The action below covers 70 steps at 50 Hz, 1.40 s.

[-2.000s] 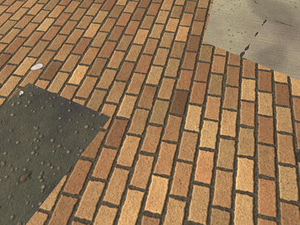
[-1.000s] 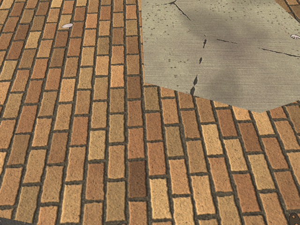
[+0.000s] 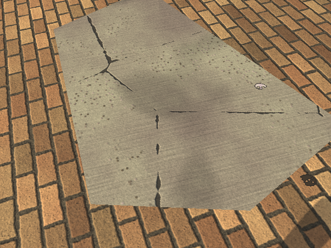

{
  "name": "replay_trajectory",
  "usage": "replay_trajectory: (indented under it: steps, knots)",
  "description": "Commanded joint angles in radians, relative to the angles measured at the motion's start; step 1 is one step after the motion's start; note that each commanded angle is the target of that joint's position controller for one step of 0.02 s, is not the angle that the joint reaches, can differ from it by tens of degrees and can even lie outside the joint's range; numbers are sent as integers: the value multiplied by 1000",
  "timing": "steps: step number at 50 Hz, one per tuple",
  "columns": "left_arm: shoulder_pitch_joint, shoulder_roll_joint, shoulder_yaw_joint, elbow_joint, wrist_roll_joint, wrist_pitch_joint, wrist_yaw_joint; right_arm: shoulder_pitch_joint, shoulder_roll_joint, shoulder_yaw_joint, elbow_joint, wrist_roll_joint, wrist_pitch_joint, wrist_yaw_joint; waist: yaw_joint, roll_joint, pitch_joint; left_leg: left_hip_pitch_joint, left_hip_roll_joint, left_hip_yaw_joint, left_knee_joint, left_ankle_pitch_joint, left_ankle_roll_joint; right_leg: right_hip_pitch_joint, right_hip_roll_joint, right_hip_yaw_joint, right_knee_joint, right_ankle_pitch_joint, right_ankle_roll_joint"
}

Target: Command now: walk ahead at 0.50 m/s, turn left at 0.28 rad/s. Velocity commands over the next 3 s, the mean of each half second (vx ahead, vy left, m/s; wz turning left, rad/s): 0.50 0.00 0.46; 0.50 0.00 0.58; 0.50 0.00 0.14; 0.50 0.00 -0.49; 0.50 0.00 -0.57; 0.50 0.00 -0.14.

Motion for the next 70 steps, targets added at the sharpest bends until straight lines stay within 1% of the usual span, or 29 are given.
replay_trajectory:
  steps: [1,6,11,14,16,17,18,19,20,21,23,27,32,37,40,41,42,43,44,47,50,56,61,64,66,67,68,69,70]
  knots:
    - [-36,115,35,-37,9,-36,9,21,-45,-17,-50,-1,13,-6,-20,-112,-3,-127,40,-73,-39,119,-19,68,-279,167,-235,224,-157]
    - [-10,148,43,2,4,-33,27,-112,-14,-5,-93,-11,5,18,21,-92,35,-109,14,-15,-329,367,-11,96,-252,5,-263,268,-117]
    - [71,178,55,58,-16,-3,37,-251,-4,6,-172,-11,4,48,69,-75,78,-162,-3,49,-476,315,34,272,-306,-55,-209,357,-98]
    - [57,212,65,61,-23,24,48,-230,-36,-10,-202,-10,8,63,28,-118,25,-64,-70,129,-493,164,84,345,-317,-95,-58,753,-67]
    - [35,232,68,53,-25,42,59,-48,-99,-47,-171,-6,14,57,-81,-137,-89,190,-150,172,-514,111,136,308,-290,-124,219,973,-33]
    - [28,226,62,43,-24,41,65,118,-163,-81,-133,-5,20,41,-167,-94,-173,474,-144,99,-573,161,180,138,-250,-135,467,818,6]
    - [106,105,24,-4,10,19,53,178,-274,-108,-124,-2,25,20,-107,144,-266,851,111,-370,-593,94,332,-302,-101,-117,845,62,73]
    - [89,93,7,-20,-2,-24,36,174,-258,-93,-154,-6,12,24,-102,137,-416,992,249,-810,-765,-11,453,-502,34,121,1034,-428,80]
    - [-27,164,27,-47,-43,-51,21,157,-186,-72,-151,-14,4,25,-140,55,-320,940,219,-680,-804,-14,386,-603,-34,200,1049,-357,56]
    - [-68,160,22,-63,-49,-66,18,107,-153,-64,-153,-11,-3,24,-111,8,-199,794,177,-534,-808,43,343,-607,-78,185,969,-267,37]
    - [-64,162,33,-48,-6,-60,32,-8,-93,-43,-181,-18,-5,19,-26,-50,-83,529,101,-363,-843,231,293,-486,-141,173,809,-162,48]
    - [-53,125,29,-58,7,-20,34,-22,-115,-50,-194,-20,-9,0,13,-11,-56,333,45,-249,-886,402,298,-389,-138,142,646,-75,109]
    - [-247,82,8,-108,-2,-24,24,51,-139,-57,-169,-8,5,-22,-63,31,-30,278,-22,-196,-866,264,222,-309,-64,128,266,238,131]
    - [-298,137,26,-131,-19,-44,3,103,-130,-57,-147,-2,18,-30,-69,57,-26,394,35,-341,-762,158,195,-260,-38,177,127,196,97]
    - [-134,178,52,-92,-13,-59,9,74,-97,-49,-161,-9,23,-29,25,77,-86,390,-4,-357,-600,232,146,-29,-48,157,63,127,31]
    - [-1,225,67,-80,5,-62,17,76,-39,-26,-177,-20,19,-24,84,-7,-211,294,-63,-283,-354,152,111,210,-189,283,81,72,-30]
    - [103,312,87,-51,20,-50,18,215,27,-6,-204,1,10,-24,38,-306,-341,-51,-215,-137,-17,-260,36,550,-423,720,14,-107,-197]
    - [110,247,76,-42,-10,-43,11,229,-64,-16,-190,15,7,-27,48,-324,-317,-215,-138,-136,149,-312,21,550,-476,915,-55,-372,-221]
    - [61,169,55,-59,-13,-38,14,127,-135,-36,-191,10,12,-27,79,-207,-181,-252,-96,-134,198,-215,13,434,-423,762,-77,-392,-172]
    - [-36,108,29,-50,6,-25,21,15,-106,-43,-224,-12,22,-19,34,-140,-21,-164,-12,-90,110,-56,7,156,-301,419,-130,-62,-109]
    - [-36,116,34,-24,-5,-36,20,15,-49,-34,-238,0,37,-9,16,-166,-4,-138,14,-56,34,-20,-3,97,-285,281,-188,60,-125]
    - [-28,175,51,16,-7,-28,25,-101,-22,-20,-272,-6,33,12,39,-115,11,-148,19,-13,-246,233,-11,140,-277,72,-215,242,-118]
    - [84,207,50,91,-42,-5,14,-262,7,-1,-322,-10,8,34,75,-97,71,-72,-24,53,-485,229,28,194,-298,70,-211,287,-128]
    - [89,245,55,116,-52,14,15,-230,-46,-21,-321,-16,-3,39,16,-134,35,55,-71,78,-578,133,63,263,-319,88,-98,551,-106]
    - [74,226,41,123,-50,16,21,38,-132,-67,-240,-25,-4,22,-135,-130,-141,494,-92,91,-621,228,111,125,-242,29,214,661,-47]
    - [77,146,10,89,-10,8,20,222,-223,-91,-210,-40,5,0,-191,15,-315,831,148,-164,-561,311,176,-126,-171,4,558,246,0]
    - [195,53,-18,84,-23,-9,11,197,-250,-83,-215,-48,6,0,-102,230,-468,1016,350,-589,-694,127,312,-412,-26,119,839,-426,40]
    - [107,176,17,96,-56,-15,9,172,-152,-61,-219,-44,3,4,-146,97,-379,914,317,-549,-757,33,274,-493,-70,208,925,-405,36]
    - [33,191,26,63,-68,-15,8,116,-117,-47,-207,-33,-3,4,-124,93,-211,782,279,-389,-785,56,237,-552,-109,179,917,-318,30]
